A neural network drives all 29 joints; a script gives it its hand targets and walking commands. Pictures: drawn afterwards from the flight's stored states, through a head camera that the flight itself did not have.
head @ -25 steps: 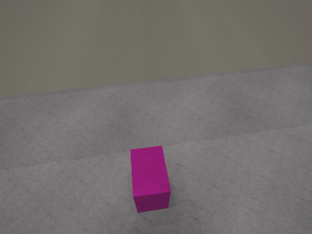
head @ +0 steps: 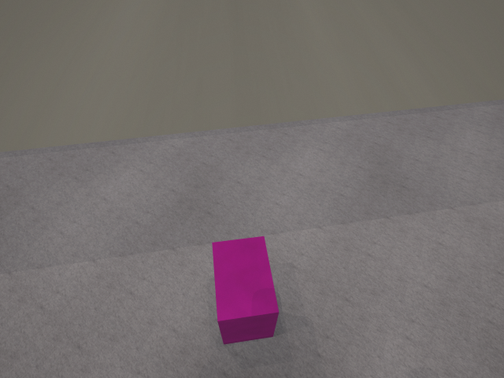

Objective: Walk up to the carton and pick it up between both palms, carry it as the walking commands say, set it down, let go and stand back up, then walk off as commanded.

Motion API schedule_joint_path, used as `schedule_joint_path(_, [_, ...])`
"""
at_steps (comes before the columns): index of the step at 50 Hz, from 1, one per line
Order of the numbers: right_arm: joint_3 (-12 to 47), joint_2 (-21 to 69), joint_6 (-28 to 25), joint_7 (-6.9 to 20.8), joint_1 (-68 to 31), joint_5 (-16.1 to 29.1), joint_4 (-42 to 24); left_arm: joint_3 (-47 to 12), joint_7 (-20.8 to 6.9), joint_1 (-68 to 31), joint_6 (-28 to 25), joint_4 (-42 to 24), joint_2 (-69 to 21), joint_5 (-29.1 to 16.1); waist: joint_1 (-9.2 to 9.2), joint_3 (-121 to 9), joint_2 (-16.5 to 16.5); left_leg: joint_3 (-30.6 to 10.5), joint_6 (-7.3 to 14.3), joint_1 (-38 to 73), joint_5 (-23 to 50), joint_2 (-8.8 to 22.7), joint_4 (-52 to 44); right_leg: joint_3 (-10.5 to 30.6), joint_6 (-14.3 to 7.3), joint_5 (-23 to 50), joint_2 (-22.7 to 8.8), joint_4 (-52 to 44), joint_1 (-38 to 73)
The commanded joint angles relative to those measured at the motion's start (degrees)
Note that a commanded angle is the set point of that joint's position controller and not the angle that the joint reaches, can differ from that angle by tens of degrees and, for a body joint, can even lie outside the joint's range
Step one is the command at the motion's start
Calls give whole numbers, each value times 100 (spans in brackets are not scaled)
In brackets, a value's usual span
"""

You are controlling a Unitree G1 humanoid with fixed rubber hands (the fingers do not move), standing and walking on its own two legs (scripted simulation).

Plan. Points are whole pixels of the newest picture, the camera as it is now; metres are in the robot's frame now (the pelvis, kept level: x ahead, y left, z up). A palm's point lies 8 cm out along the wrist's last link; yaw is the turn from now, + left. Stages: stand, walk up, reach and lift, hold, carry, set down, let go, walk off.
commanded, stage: walk up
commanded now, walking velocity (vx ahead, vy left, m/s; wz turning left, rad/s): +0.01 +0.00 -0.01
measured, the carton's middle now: (243, 291) +0.48 +0.04 -0.63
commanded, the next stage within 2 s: stand in 1.08 s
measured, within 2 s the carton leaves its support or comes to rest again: neither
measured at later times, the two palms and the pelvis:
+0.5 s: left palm out of the picture +0.02 +0.24 -0.15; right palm out of the picture -0.05 -0.21 -0.14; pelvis +0.02 +0.01 +0.00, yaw +3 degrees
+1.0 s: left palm out of the picture +0.03 +0.26 -0.17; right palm (395, 367) +0.15 -0.23 -0.13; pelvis +0.04 +0.01 -0.02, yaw +9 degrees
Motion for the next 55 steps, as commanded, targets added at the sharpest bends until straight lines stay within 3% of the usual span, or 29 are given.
schedule_joint_path(1, [-53, -409, -18, -17, 552, 0, 4, 54, 17, 409, -10, -22, 404, -5, -3, 277, 52, -607, 57, -643, 1376, 797, -379, 746, -123, 1041, -738, -162, 390])
schedule_joint_path(20, [-163, -642, 40, -45, 604, -17, -207, 130, 45, 71, 53, -194, 497, 111, -88, 87, 264, -748, -75, -334, 1767, 998, -157, 471, 53, 713, -746, 138, -30])
schedule_joint_path(21, [-289, -985, 82, 66, 1198, -134, -147, 311, -2, -136, 43, -473, 1026, 133, -260, 35, 236, -1732, 404, -472, -1833, 1196, -163, 350, 78, -1774, -649, 748, -604])
schedule_joint_path(22, [-396, -1238, 156, 107, 1222, -133, -219, 279, -21, -436, 51, -626, 903, 132, -403, 613, 814, -2445, 722, -395, -3024, 1484, -722, 219, 202, -2202, -467, 1313, -1809])
schedule_joint_path(23, [-378, -1176, 167, 102, 1366, -128, -232, 207, -69, -926, 46, -948, 724, 90, -564, 1001, 989, -3412, 980, -324, -3340, 2002, -1377, 86, 387, -2050, -177, 2134, -2663])
schedule_joint_path(24, [-290, -1065, 119, 56, 1363, -102, -269, 165, -78, -963, 12, -971, 599, 73, -449, 1187, 775, -3518, 1072, -343, -2522, 2155, -1500, 352, 470, -1533, -411, 2767, -2985])
schedule_joint_path(26, [-228, -916, -12, 42, 1205, -106, -360, 125, -128, -667, -147, -870, 540, 115, -266, 1077, 385, -2732, 933, -128, -525, 1915, -1172, 417, 535, -1018, -558, 2813, -3037])
schedule_joint_path(27, [-172, -847, -70, 46, 1140, -111, -388, 114, -142, -628, -202, -887, 533, 123, -196, 971, 348, -2249, 838, -107, 1095, 1714, -895, 336, 552, -888, -518, 2553, -2704])
schedule_joint_path(29, [-135, -866, -41, 30, 876, -139, -361, 119, -75, -426, -170, -876, 525, 69, -50, 750, 810, -962, 499, -456, 4462, 1026, -65, 30, 435, -806, -273, 1890, -1562])
schedule_joint_path(30, [-211, -1041, 8, 39, 831, -108, -306, 155, -17, -298, -149, -933, 649, -8, -85, 570, 1198, -715, 331, -413, 5408, 785, 276, -143, 292, -588, -137, 1611, -1235])
schedule_joint_path(31, [-231, -1085, 36, 41, 840, -74, -284, 200, 26, -31, -149, -881, 750, -20, 11, 258, 1128, -620, 176, -467, 5673, 663, 732, -307, 251, -36, -115, 1172, -661])
schedule_joint_path(32, [-230, -1118, 39, 56, 744, -22, -312, 251, 71, 423, -151, -754, 907, -17, 242, -93, 1027, -528, 38, -703, 5195, 517, 1284, -431, 192, 832, -274, 607, 118])
schedule_joint_path(33, [-210, -1124, 17, 89, 596, 15, -468, 351, 111, 967, -177, -624, 1301, 31, 509, -460, 594, -491, -187, -1391, 3588, 299, 2052, -65, 33, 2496, -858, 312, 1207])
schedule_joint_path(34, [-190, -875, 33, 104, 657, -11, -671, 469, 150, 1523, -182, -495, 1832, 121, 609, -710, -985, -300, -407, -2558, -1026, -314, 3624, 1661, -512, 5135, -2627, 173, 1949])
schedule_joint_path(35, [-237, -725, 100, 61, 1010, -8, -601, 437, 134, 1370, -139, -543, 1715, 39, 339, -1172, -1301, -626, -416, -2357, -2235, 82, 4843, 1865, -1124, 6100, -3136, 388, 1670])
schedule_joint_path(36, [-129, -539, 79, 68, 790, -72, -671, 340, 121, 639, -140, -737, 1234, 119, 109, -927, -1377, -606, -407, -2279, -1944, 324, 4895, 1463, -1259, 4960, -2619, 151, 1069])
schedule_joint_path(37, [-279, -825, 177, 89, 584, -98, -721, 431, 135, 528, -76, -788, 1324, 80, 157, -658, -798, -573, -458, -2565, -1895, 346, 5404, 1534, -1228, 3777, -2685, 31, 780])
schedule_joint_path(38, [-240, -665, 204, 123, 469, -71, -748, 364, 116, -108, -73, -1039, 1100, 74, -60, -463, -891, -606, -426, -2282, -1438, 497, 4927, 1014, -1012, 2597, -2192, -210, 112])
schedule_joint_path(41, [-142, -591, 392, 261, 370, -71, -793, 353, 47, -454, -23, -1091, 1078, 131, -256, -154, -1340, -322, -330, -1581, -1075, 440, 3363, 298, -573, 1064, -1591, -459, -755])
schedule_joint_path(44, [-163, -811, 403, 217, -10, -84, -961, 411, 52, -173, 31, -976, 1383, 119, -108, -129, -1114, -106, -415, -1300, -1007, 334, 2439, 617, -640, 602, -1705, -461, -776])
schedule_joint_path(45, [-208, -951, 365, 191, -1, -37, -1089, 437, 79, -375, 114, -969, 1565, 68, -325, -1, -1181, -119, -435, -1231, -743, 330, 1960, 331, -591, 1721, -1541, 103, -670])
schedule_joint_path(47, [-211, -881, 272, 152, 220, -88, -947, 418, 33, -265, 187, -892, 1377, 23, -338, -89, -566, -17, -436, -712, 422, 296, 850, 120, -256, 996, -1374, 591, -942])
schedule_joint_path(48, [-307, -1244, 208, 143, 209, -206, -1006, 351, 21, 48, 251, -844, 1057, 28, -282, -129, 404, -814, -297, -515, 984, 1003, 105, -228, 54, -245, -955, 1425, -1365])
schedule_joint_path(49, [-480, -1951, 198, 120, 378, -278, -1165, 287, 39, 45, 368, -1046, 843, 99, -405, 12, 1824, -2859, 454, -946, 2142, 2815, -526, -336, 446, -2494, -315, 2591, -2066])
schedule_joint_path(50, [-511, -2003, 204, 98, 128, -222, -1240, 331, 11, -262, 521, -1046, 935, 90, -417, 203, 1552, -2740, 899, -1807, 2354, 2996, -570, 434, 415, -2629, -383, 3655, -1563])
schedule_joint_path(52, [-313, -1423, 179, 105, -1024, -97, -1356, 311, -120, 69, 458, -919, 669, 34, 39, 252, 1334, -1453, 673, -2166, -188, 1780, -835, 507, 306, -1435, -347, 3747, -1083])
schedule_joint_path(53, [-242, -1255, 176, 94, -1229, -40, -1321, 292, -171, 135, 374, -964, 659, 38, 163, 259, 1618, -959, 546, -2076, -301, 1424, -888, 380, 308, -1231, -282, 3579, -962])
schedule_joint_path(54, [-213, -1211, 160, 84, -1172, -35, -1256, 295, -186, 169, 340, -927, 720, 67, 160, 365, 1571, -755, 571, -1925, 382, 1319, -776, 304, 364, -1305, -225, 3504, -902])
schedule_joint_path(55, [-131, -1134, 144, 109, -931, -15, -1250, 304, -163, 117, 339, -891, 785, 97, 13, 350, 1154, -742, 575, -1688, 592, 1103, -670, 361, 364, -1320, -211, 2768, -759])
